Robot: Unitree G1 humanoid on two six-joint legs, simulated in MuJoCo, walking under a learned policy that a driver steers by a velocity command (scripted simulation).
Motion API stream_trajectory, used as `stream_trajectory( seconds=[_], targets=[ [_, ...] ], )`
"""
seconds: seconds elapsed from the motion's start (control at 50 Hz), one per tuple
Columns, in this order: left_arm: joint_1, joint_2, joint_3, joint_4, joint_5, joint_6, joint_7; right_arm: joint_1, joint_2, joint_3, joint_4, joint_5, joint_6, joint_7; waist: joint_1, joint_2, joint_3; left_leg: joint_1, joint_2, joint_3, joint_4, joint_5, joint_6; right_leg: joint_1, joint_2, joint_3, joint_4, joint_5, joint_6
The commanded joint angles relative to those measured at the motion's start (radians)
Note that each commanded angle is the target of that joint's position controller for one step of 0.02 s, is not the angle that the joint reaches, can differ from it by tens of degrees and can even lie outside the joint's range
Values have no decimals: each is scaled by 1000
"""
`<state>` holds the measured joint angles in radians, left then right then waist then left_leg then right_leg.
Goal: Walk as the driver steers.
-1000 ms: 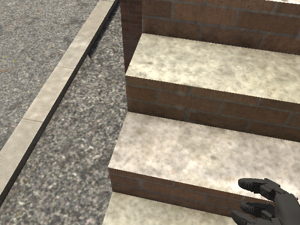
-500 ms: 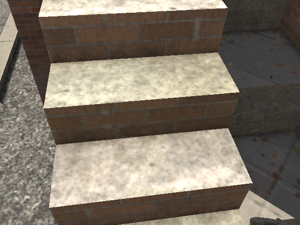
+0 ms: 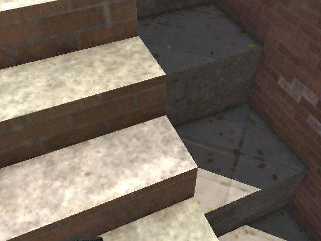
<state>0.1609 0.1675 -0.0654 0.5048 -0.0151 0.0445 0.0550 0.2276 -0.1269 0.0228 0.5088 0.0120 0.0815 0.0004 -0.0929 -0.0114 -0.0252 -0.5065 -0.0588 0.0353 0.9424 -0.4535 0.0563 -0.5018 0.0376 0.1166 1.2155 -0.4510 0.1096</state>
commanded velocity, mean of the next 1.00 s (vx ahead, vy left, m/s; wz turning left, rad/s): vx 0.13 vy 0.00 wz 0.32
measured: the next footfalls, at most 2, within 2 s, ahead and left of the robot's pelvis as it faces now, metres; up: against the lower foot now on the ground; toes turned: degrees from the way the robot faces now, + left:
right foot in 0.34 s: -0.05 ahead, -0.18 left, -0.19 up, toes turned -2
left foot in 0.76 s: -0.10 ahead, +0.04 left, -0.19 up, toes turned +15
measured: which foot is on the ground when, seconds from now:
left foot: down 0.00-0.36, up 0.38-0.74, down 0.76-0.96, up 0.98-1.00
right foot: up 0.00-0.32, down 0.34-1.00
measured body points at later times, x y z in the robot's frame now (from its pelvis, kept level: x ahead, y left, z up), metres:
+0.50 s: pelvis -0.02 -0.07 -0.15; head -0.03 -0.12 +0.30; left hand +0.03 +0.16 -0.25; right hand +0.15 -0.26 -0.27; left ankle -0.07 +0.06 -0.55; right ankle -0.09 -0.18 -0.87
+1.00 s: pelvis +0.01 -0.04 -0.12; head +0.04 -0.03 +0.33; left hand +0.10 +0.27 -0.18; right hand +0.33 -0.17 -0.18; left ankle -0.15 +0.02 -0.80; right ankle -0.07 -0.19 -0.86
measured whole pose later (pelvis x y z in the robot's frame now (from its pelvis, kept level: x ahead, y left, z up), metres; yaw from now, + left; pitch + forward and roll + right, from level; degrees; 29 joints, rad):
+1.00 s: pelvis +0.01 -0.04 -0.12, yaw +23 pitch +3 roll +2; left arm 0.12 0.29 0.00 0.50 -0.03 -0.03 0.01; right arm 0.01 -0.29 -0.01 0.59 0.05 0.08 -0.02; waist 0.04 -0.04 0.01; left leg -0.26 -0.11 -0.10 0.86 -0.33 0.00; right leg 0.00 -0.05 -0.10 0.30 -0.20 -0.01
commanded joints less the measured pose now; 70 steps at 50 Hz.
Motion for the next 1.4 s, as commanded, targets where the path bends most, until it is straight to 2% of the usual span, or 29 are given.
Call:
stream_trajectory(
  seconds=[0.02, 0.2, 0.28, 0.32, 0.36, 0.38, 0.4, 0.44, 0.5, 0.58, 0.64, 0.7, 0.76, 0.8, 0.82, 0.88, 0.94, 1.0, 1.04, 1.1, 1.14, 1.16, 1.2, 1.22, 1.24, 1.26, 1.28, 1.32, 1.4],
  targets=[
    [-26, 77, 27, -111, 6, -12, 7, -120, -14, 19, -75, -1, -12, -31, 54, 197, -73, 103, 174, -369, -209, 379, 191, -180, 51, 12, 336, 229, 58],
    [22, 125, 62, -68, 13, 20, -9, -106, -54, -13, -3, 0, -84, -59, 43, 135, -30, -88, 233, -551, -36, -66, 188, -173, -23, 28, 312, 319, 35],
    [128, 145, 106, -17, 22, 6, -69, -102, -87, -31, 10, 35, -49, -92, 107, 154, 13, -199, 124, -417, 57, -32, 108, 100, -86, -157, -532, 249, -80],
    [160, 133, 128, 61, 9, -34, -114, 10, -15, -8, 32, 47, -8, -121, 68, 123, -6, -185, 74, -269, 154, 46, 108, 314, -82, -213, -940, 596, -81],
    [159, 17, 69, 119, 24, -83, -123, 39, 135, 32, 39, 51, 23, -98, 35, -51, 8, -225, -44, -110, 675, -121, 86, 346, -158, -180, -960, 1016, -62],
    [219, 65, 63, 139, 10, -97, -114, 24, 123, 1, 32, 67, 22, -67, 37, -220, -34, -493, -113, -85, 1071, -392, 36, 553, -276, -88, -590, 1817, -63],
    [225, 135, 89, 104, -5, -103, -87, 35, 51, -14, 8, 84, 3, -28, 32, -163, -187, -523, -23, -116, 1242, -307, -2, 685, -398, -15, -573, 1848, -84],
    [83, 249, 112, 12, 63, -52, -40, -114, -33, -38, -50, 106, 46, -15, 11, -51, -106, -612, -13, -167, 1464, -107, -100, 540, -512, 136, -768, 1072, -199],
    [-64, 145, 59, -38, 37, -81, -13, -223, -145, -51, -53, 68, 70, -19, 28, -70, 156, -510, 16, -125, 1299, 117, -167, 251, -398, 43, -897, 490, -247],
    [41, 135, 54, -6, 10, -132, -25, -108, -141, -57, 5, 50, 64, -39, 99, -124, 84, -260, -4, -64, 997, 257, -149, 350, -346, -68, -994, 284, -252],
    [21, 152, 63, -19, 13, -75, -45, -110, -141, -53, 9, 15, 41, -25, 95, -164, 92, -23, 42, -17, 308, 338, -106, 394, -274, -273, -901, 586, -168],
    [117, 243, 98, -3, -78, -30, -29, -218, -140, -52, -73, -14, 56, -7, 119, -287, 6, 65, -18, 46, -219, -69, 20, 635, -309, -252, -729, 1375, -185],
    [83, 218, 93, -33, -138, -6, -28, -218, -207, -52, -39, -58, 18, 14, 97, -176, -5, 151, -43, 46, -965, 336, 58, 884, -252, -251, -493, 1348, -190],
    [-101, 96, 65, -140, -84, -28, -18, -140, -241, -39, 17, -62, -4, -19, 86, 290, -131, 891, 256, -259, -497, 1901, 101, 12, -75, -295, -109, -103, -95],
    [-102, 78, 65, -123, -65, -57, -7, -221, -234, -33, 5, -89, -7, -50, 120, 277, -230, 817, 293, -223, -399, 1936, 124, -25, -98, -225, -2, -88, -65],
    [-102, 142, 71, -141, -27, -60, -49, -286, -307, -76, -19, 2, 19, -49, 148, 96, -58, 654, 167, -203, -405, 1629, 35, -50, -59, -233, -445, -109, -134],
    [2, 232, 105, -66, -9, -74, -41, -191, -310, -80, 29, 55, -12, -26, 126, 7, -189, 999, 61, -201, -182, 1478, -3, 94, -16, -290, -1137, 473, -129],
    [-91, 228, 80, -13, -23, -82, -62, -205, -267, -93, -2, 57, -13, -25, 37, -373, -106, -9, -146, 2, 539, -227, -110, 845, -317, -143, -752, 2126, -223],
    [-97, 196, 85, 1, 57, -66, -18, -432, -272, -103, -146, 83, -35, -38, 125, -293, -256, -441, 15, -79, 997, -380, -57, 1054, -448, -37, -731, 1837, -342],
    [221, 250, 101, 265, 139, -45, 44, -759, -156, -61, -363, 108, -99, -48, 280, -151, 57, -1197, 2, -94, 1521, -648, 3, 1203, -509, -31, -951, 1670, -363],
    [51, 189, 78, 335, 81, -35, 24, -735, -105, -32, -462, 93, -93, -8, 73, -31, 202, -1116, 107, -27, 1061, -660, 33, 809, -361, -258, -1079, 1348, -229],
    [-165, 238, 84, 281, 34, -19, 32, -477, -150, -57, -428, 66, -53, 2, -134, 38, 60, -638, 158, -30, 777, -427, 50, 446, -294, -359, -1147, 1190, -179],
    [-40, 627, 201, 243, -121, -13, 22, 135, -338, -131, -203, 100, 29, 19, -268, -107, -482, 588, -134, 126, 417, -146, -26, 258, -223, -323, -996, 1463, -234],
    [-132, 600, 186, 245, -71, -30, 25, 288, -392, -175, -75, 75, 36, -23, -346, -88, -500, 684, -144, 7, 460, -36, -29, 246, -302, -296, -744, 1733, -259],
    [-204, 447, 156, 250, -41, -29, 19, 262, -532, -210, -14, -29, 63, -46, -328, 255, -334, 505, -38, -412, -126, 30, 74, 147, -123, -271, -279, 770, -206],
    [-106, 377, 147, 179, 26, -64, -44, -65, -635, -165, -91, -118, 97, -103, -111, 754, -425, 288, 101, -1055, -697, 173, 65, 146, 129, -34, 436, 109, -180],
    [-6, 272, 141, 125, 51, -96, -68, -333, -518, -108, -178, -90, 96, -124, 82, 618, -462, 250, 175, -1092, -665, 95, 50, 5, 105, 112, 889, 53, -117],
    [-8, 192, 113, 88, 34, -74, -97, -411, -296, -30, -79, -40, 36, -84, 182, 209, -115, -79, 140, -876, -558, -390, -4, -167, 93, 62, 927, 203, -98],
    [85, 125, 48, 156, -12, -100, -69, -210, -206, -22, 112, -4, -39, -5, 177, 46, 45, -167, 104, -537, -406, -162, 32, -233, 94, 26, 859, 264, -109]
  ],
)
